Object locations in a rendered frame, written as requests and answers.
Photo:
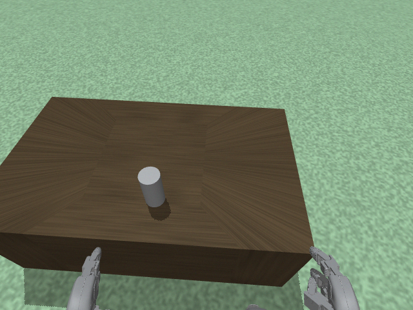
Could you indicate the right robot hand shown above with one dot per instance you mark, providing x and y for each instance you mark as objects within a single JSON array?
[{"x": 336, "y": 291}]

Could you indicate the can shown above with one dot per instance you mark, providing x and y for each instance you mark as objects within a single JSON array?
[{"x": 151, "y": 186}]

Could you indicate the left robot hand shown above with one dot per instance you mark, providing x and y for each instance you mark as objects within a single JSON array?
[{"x": 85, "y": 289}]

